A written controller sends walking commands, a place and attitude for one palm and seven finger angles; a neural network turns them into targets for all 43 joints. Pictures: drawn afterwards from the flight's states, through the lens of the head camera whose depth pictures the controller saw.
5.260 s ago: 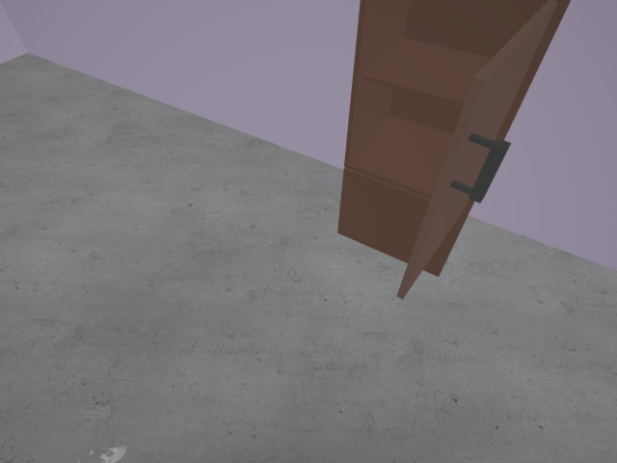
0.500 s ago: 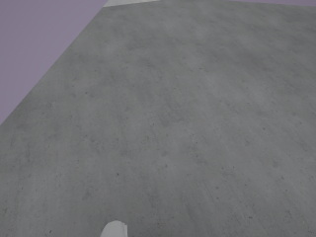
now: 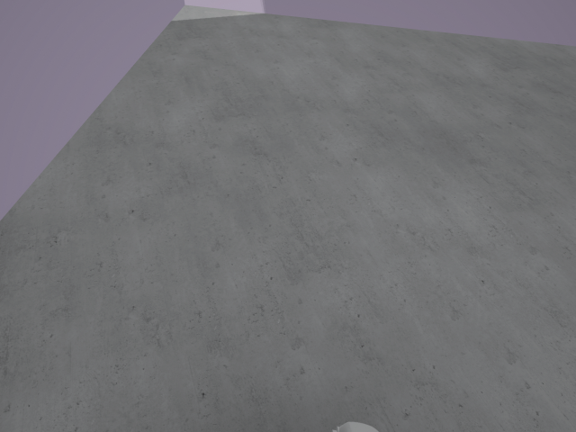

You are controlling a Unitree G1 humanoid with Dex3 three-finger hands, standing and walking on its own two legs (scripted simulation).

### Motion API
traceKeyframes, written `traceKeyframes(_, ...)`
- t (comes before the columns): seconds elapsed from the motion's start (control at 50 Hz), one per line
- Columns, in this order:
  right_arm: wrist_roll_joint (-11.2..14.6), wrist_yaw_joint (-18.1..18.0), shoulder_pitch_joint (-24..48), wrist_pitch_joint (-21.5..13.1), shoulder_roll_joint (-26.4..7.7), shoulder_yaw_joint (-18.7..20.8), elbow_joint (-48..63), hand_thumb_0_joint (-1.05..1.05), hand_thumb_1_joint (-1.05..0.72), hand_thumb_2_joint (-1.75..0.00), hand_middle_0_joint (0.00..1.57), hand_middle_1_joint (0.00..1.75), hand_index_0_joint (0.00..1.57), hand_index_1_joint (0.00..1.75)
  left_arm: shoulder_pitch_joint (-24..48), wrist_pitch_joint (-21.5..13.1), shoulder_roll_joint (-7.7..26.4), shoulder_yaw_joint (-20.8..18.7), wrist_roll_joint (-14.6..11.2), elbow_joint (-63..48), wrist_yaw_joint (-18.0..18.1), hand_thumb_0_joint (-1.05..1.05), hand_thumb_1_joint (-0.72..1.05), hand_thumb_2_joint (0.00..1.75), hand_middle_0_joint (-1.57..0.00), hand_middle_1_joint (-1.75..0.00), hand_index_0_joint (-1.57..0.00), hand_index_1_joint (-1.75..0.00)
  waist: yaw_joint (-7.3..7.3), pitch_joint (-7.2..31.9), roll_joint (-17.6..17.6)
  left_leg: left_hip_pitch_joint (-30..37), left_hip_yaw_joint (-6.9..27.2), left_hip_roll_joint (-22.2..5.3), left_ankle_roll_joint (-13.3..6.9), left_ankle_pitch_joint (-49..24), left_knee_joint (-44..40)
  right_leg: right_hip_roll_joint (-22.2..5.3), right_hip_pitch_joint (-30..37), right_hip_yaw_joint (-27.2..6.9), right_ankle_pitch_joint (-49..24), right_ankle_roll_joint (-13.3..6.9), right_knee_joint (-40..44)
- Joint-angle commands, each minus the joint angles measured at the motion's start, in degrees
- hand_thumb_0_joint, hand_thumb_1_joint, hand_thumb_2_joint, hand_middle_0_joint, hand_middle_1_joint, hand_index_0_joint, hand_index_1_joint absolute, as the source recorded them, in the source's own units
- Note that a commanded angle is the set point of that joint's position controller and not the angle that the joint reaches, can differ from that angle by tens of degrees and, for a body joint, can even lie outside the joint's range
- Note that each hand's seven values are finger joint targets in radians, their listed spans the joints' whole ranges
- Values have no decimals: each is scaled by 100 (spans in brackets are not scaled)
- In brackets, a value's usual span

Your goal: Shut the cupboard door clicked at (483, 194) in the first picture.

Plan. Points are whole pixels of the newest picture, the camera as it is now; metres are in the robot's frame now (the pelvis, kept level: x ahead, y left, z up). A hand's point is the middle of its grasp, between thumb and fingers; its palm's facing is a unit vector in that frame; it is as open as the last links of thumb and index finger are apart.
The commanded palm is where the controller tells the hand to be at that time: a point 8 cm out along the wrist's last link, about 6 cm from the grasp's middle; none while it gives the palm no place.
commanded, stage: walk around to get in front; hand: left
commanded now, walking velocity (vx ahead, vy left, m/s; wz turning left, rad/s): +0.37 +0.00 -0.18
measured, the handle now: out of the picture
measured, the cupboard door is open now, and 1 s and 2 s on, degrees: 83 83 83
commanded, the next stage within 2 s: walk to a spot facing it in 0.98 s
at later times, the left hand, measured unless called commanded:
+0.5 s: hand (231, 336) +0.30 +0.12 -0.16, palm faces +0.00 -0.98 -0.22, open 7.1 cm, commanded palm none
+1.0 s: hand (231, 252) +0.49 +0.16 -0.17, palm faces -0.05 -0.98 -0.18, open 7.3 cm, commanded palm none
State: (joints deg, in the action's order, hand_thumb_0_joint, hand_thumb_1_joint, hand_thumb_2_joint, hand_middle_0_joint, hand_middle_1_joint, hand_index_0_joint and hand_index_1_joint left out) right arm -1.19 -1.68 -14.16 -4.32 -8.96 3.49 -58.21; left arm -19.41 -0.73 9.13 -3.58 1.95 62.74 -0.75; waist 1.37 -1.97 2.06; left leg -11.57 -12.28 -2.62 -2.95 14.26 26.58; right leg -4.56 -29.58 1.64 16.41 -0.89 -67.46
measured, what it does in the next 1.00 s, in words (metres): walks ahead: right foot, then left foot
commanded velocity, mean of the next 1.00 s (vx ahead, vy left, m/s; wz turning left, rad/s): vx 0.37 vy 0.00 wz -0.11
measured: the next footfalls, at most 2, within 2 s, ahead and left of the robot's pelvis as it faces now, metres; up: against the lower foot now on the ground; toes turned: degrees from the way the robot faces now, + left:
right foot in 0.30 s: +0.25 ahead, -0.17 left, +0.00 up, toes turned -12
left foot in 0.70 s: +0.46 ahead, +0.08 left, +0.00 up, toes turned +10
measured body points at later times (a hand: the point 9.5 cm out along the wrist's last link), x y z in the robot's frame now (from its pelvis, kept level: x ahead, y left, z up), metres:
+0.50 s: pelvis +0.22 -0.06 +0.00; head +0.23 -0.06 +0.45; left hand +0.30 +0.18 -0.14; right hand +0.19 -0.28 -0.16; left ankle +0.23 +0.08 -0.67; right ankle +0.21 -0.16 -0.74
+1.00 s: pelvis +0.44 -0.02 +0.01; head +0.46 -0.02 +0.45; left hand +0.50 +0.21 -0.15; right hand +0.40 -0.23 -0.15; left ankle +0.42 +0.08 -0.74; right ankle +0.48 -0.17 -0.67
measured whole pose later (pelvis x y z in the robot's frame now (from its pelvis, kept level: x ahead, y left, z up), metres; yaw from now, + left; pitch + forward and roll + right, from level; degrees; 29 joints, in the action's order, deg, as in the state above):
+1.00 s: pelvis +0.44 -0.02 +0.01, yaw -6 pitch +0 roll +0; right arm -1.4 -0.7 -20.2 -3.9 -5.9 2.2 -62.6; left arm -13.6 0.0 9.8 -4.2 1.9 60.7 -0.9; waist 0.1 -1.9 0.9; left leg -5.7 -15.2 -3.2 -1.1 14.4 20.2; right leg -7.3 -33.4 3.7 10.7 1.2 -58.5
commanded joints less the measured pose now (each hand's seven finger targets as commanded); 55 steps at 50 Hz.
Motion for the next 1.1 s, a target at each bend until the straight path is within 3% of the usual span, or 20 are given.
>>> traceKeyframes(0.0, -9, 49, -631, -106, -556, 36, -22, 0, -90, -90, 20, 30, 20, 30, 50, 15, 18, -74, 19, -435, -57, 0, 90, 90, -20, -30, -20, -30, -46, -352, -813, -154, 976, -1500, -458, -137, -1879, -330, -472, -1, -611, 164, 591)
traceKeyframes(0.16, -82, 72, -1414, -19, -725, 64, -436, 0, -90, -90, 20, 30, 20, 30, 1495, -76, 107, -33, -8, -839, -104, 0, 90, 90, -20, -30, -20, -30, -424, -487, -866, 787, 631, -1649, -464, -1104, -1504, -102, -156, 525, -475, 97, 2850)
traceKeyframes(0.2, -90, 73, -1435, 18, -780, 66, -490, 0, -90, -90, 20, 30, 20, 30, 1439, -126, 175, -28, -9, -813, -100, 0, 90, 90, -20, -30, -20, -30, -359, -361, -902, 934, 518, -1628, -374, -1604, -1113, 91, 323, 711, -333, 7, 3270)
traceKeyframes(0.24, -42, 86, -1340, 40, -745, 32, -512, 0, -90, -90, 20, 30, 20, 30, 378, -212, 441, -91, 16, -450, -64, 0, 90, 90, -20, -30, -20, -30, 186, 219, -538, 619, 116, -1304, -99, -2623, 368, 378, 2038, 877, -598, -165, 3984)
traceKeyframes(0.26, 21, 142, -1333, 18, -632, 10, -459, 0, -90, -90, 20, 30, 20, 30, -478, -290, 875, -195, 37, -177, -7, 0, 90, 90, -20, -30, -20, -30, 562, 820, 88, -524, -91, -1037, 132, -2094, 1685, -326, 3659, 57, -396, -458, 4087)
traceKeyframes(0.28, 85, 156, -1322, -31, -281, -85, -225, 0, -90, -90, 20, 30, 20, 30, -1324, -327, 1577, -377, 0, 25, 78, 0, 90, 90, -20, -30, -20, -30, 759, 1458, 1491, -2210, -176, -235, 406, 1334, 3517, -1958, 5052, -2315, -658, -1112, 4580)
traceKeyframes(0.3, 88, 140, -932, -6, -502, -44, -82, 0, -90, -90, 20, 30, 20, 30, -1342, -297, 1777, -382, -119, 56, 98, 0, 90, 90, -20, -30, -20, -30, 750, 1434, 1123, -2658, 593, -245, 314, 1946, 4551, -2302, 4764, -2870, -724, -1374, 5011)
traceKeyframes(0.36, -1, 157, -322, 75, -362, 5, 1, 0, -90, -90, 20, 30, 20, 30, -76, -319, 920, -154, -88, -273, 171, 0, 90, 90, -20, -30, -20, -30, 244, 121, 221, -2745, 1110, -840, 320, 720, 4611, -1775, 2744, -1475, -528, -975, 5337)
traceKeyframes(0.44, -35, 220, -822, 275, -24, -2, -125, 0, -90, -90, 20, 30, 20, 30, 328, -406, 553, -56, -20, -321, 195, 0, 90, 90, -20, -30, -20, -30, -320, -139, 463, -1934, 819, -820, 506, 333, 3262, -1256, 1548, -142, -950, -715, 5571)
traceKeyframes(0.6, -21, 392, 66, 149, -340, 37, 339, 0, -90, -90, 20, 30, 20, 30, 195, -381, 925, -98, -32, -245, 135, 0, 90, 90, -20, -30, -20, -30, -219, -474, 487, -1164, 399, -559, 385, -220, 1213, -1198, 1713, -29, -278, -593, 5385)
traceKeyframes(0.64, -53, 348, -596, 102, -554, 100, 163, 0, -90, -90, 20, 30, 20, 30, 248, -343, 978, -121, -47, -245, 117, 0, 90, 90, -20, -30, -20, -30, -596, -273, -149, 66, 145, -267, 349, -274, 699, -957, 1401, 266, -715, -456, 4409)
traceKeyframes(0.66, -99, 287, -1418, 66, -917, 183, -88, 0, -90, -90, 20, 30, 20, 30, 233, -329, 834, -108, -71, -288, 90, 0, 90, 90, -20, -30, -20, -30, -915, 183, -858, 981, 631, -489, 231, 41, 219, -526, 1176, 599, -1078, -265, 2962)
traceKeyframes(0.68, -181, 216, -2080, 25, -1667, 352, -209, 0, -90, -90, 20, 30, 20, 30, -20, -290, 404, -59, -148, -418, 33, 0, 90, 90, -20, -30, -20, -30, -991, 614, -2543, 1780, 2864, -1972, -234, 566, -790, 288, 30, 965, 725, 46, 866)
traceKeyframes(0.7, -116, 150, -2115, 71, -1740, 309, -253, 0, -90, -90, 20, 30, 20, 30, 224, -290, 511, -24, -112, -607, 48, 0, 90, 90, -20, -30, -20, -30, -977, 670, -2575, 1756, 3877, -2475, -479, 1167, -1491, 423, -600, 235, 1681, -22, -292)
traceKeyframes(0.72, -61, 90, -1598, 93, -1491, 261, -126, 0, -90, -90, 20, 30, 20, 30, 486, -269, 573, -42, -97, -621, 45, 0, 90, 90, -20, -30, -20, -30, -817, 413, -1855, 1354, 3710, -2566, -523, 1512, -1516, 54, -945, -77, 1194, -77, -863)
traceKeyframes(0.76, -73, 79, -828, 19, -957, 105, 100, 0, -90, -90, 20, 30, 20, 30, 594, -243, 481, -70, -32, -479, -50, 0, 90, 90, -20, -30, -20, -30, -495, -250, -943, 228, 2618, -2095, -340, 1395, -1641, -285, -795, -160, 295, -24, -774)
traceKeyframes(0.82, -31, 48, -557, -95, -745, 59, 56, 0, -90, -90, 20, 30, 20, 30, 57, -101, 243, -44, -14, -276, -57, 0, 90, 90, -20, -30, -20, -30, -142, 17, -800, 128, 1379, -1711, -229, 206, -1622, -333, -372, -76, -197, 89, -286)
traceKeyframes(0.96, -4, 51, -1094, -93, -562, 75, -303, 0, -90, -90, 20, 30, 20, 30, 818, 9, 92, -62, -13, -597, -62, 0, 90, 90, -20, -30, -20, -30, -248, -347, -652, 749, 487, -1655, -393, -810, -1809, -407, -788, 214, -697, 247, 1441)
traceKeyframes(1.04, -53, 70, -1388, -22, -526, 83, -495, 0, -90, -90, 20, 30, 20, 30, 1372, -52, 15, -43, -24, -752, -61, 0, 90, 90, -20, -30, -20, -30, -446, -534, -793, 898, 156, -1690, -349, -1512, -1487, -187, -395, 503, -631, 111, 2594)
traceKeyframes(1.08, -59, 52, -1337, 20, -526, 72, -543, 0, -90, -90, 20, 30, 20, 30, 1241, -119, 41, -27, -22, -732, -32, 0, 90, 90, -20, -30, -20, -30, -361, -435, -814, 880, 126, -1662, -305, -2162, -988, -41, 186, 594, -618, 20, 3131)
